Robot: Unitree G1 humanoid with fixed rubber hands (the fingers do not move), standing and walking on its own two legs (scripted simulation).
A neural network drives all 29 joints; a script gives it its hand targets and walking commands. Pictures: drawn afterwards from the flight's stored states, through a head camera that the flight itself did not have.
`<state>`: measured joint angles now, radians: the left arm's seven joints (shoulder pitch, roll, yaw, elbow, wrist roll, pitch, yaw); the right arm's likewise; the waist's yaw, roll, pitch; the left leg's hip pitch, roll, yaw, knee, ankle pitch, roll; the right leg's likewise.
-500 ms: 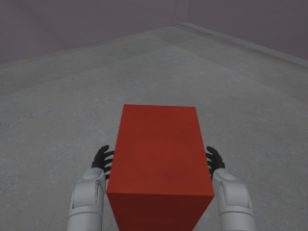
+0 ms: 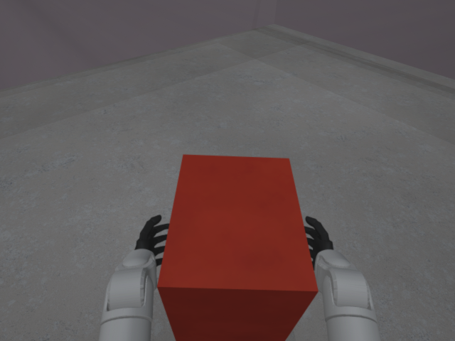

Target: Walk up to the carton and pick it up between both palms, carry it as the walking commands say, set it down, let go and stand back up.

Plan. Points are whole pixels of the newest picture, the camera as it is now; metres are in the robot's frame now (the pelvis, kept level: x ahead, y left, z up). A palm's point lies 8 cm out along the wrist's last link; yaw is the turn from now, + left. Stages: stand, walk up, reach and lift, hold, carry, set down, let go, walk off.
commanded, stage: hold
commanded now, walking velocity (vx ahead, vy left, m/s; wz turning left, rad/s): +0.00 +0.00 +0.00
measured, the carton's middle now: (232, 250) +0.33 +0.00 -0.03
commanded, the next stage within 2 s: carry in 0.18 s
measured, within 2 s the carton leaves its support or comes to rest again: neither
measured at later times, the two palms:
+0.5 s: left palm (178, 256) +0.27 +0.10 +0.05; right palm (358, 256) +0.27 -0.21 +0.05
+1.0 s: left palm (259, 276) +0.23 -0.04 +0.06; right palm (441, 271) +0.25 -0.35 +0.05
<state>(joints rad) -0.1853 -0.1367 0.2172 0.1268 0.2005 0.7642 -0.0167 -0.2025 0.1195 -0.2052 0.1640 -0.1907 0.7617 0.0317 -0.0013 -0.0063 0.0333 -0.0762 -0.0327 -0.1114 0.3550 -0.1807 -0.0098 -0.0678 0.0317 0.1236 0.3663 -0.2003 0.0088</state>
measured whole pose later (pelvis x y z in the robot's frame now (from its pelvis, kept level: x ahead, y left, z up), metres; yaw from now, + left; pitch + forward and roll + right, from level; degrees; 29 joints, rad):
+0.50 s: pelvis -0.01 -0.06 -0.02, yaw +0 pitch +5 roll -1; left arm -0.18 -0.11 0.15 -0.09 0.08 0.97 0.07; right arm -0.18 0.09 -0.14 -0.11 -0.10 1.00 -0.06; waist 0.02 0.03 -0.15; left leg -0.46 0.08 -0.10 0.72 -0.38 -0.07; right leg -0.36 0.05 -0.04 0.58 -0.30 -0.03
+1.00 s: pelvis -0.03 -0.21 -0.02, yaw +4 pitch +5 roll +0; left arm -0.15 -0.13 0.12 -0.30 0.07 1.17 0.09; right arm -0.13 0.13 -0.17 -0.35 -0.07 1.21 -0.10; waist 0.02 0.06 -0.12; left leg -0.53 0.14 0.01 0.92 -0.54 -0.09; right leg -0.45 -0.04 -0.06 0.65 -0.29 0.00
